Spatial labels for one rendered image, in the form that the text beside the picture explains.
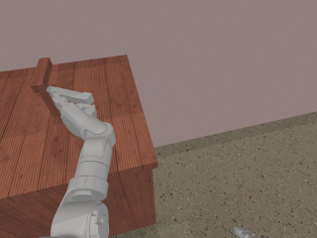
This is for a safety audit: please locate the counter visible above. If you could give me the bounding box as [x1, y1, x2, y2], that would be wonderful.
[0, 55, 159, 238]

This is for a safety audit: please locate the left robot upper arm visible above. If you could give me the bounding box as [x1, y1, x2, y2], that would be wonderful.
[39, 200, 110, 238]

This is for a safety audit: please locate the robot left forearm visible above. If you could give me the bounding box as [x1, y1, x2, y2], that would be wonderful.
[51, 117, 116, 237]

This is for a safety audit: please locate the left robot hand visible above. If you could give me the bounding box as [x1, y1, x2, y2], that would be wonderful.
[52, 91, 97, 139]

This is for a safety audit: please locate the tap lever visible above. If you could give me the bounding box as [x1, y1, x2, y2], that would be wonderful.
[47, 86, 94, 105]

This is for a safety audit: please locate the right robot hand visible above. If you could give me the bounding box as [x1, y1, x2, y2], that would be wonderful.
[234, 226, 258, 238]

